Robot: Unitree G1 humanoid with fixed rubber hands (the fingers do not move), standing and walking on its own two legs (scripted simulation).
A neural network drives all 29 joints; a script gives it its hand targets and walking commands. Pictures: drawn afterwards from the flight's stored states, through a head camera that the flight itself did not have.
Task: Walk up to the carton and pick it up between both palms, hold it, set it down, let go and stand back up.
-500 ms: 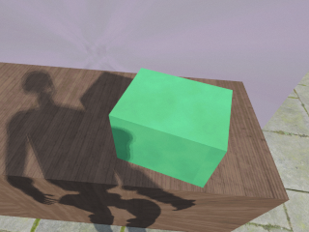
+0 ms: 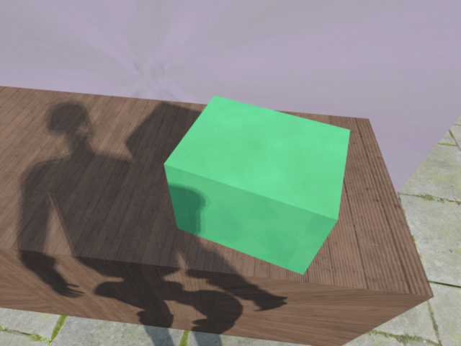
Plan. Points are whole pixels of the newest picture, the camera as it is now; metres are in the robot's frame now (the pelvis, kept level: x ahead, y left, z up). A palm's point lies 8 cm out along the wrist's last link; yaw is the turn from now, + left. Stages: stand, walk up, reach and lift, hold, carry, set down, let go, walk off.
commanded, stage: stand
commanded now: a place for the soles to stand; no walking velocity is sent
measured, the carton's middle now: (257, 182) +0.45 -0.07 -0.02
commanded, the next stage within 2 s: reach and lift in 0.22 s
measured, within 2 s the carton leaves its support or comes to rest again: neither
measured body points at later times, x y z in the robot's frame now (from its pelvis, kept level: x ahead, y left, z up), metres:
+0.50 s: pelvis -0.02 -0.02 -0.03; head +0.02 +0.01 +0.42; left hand +0.20 +0.23 -0.12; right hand +0.18 -0.26 -0.12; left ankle +0.05 +0.11 -0.74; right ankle -0.02 -0.09 -0.74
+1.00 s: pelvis +0.00 +0.00 +0.00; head +0.05 +0.02 +0.44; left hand +0.24 +0.26 -0.09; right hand +0.19 -0.22 -0.09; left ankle +0.05 +0.11 -0.74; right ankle -0.02 -0.09 -0.74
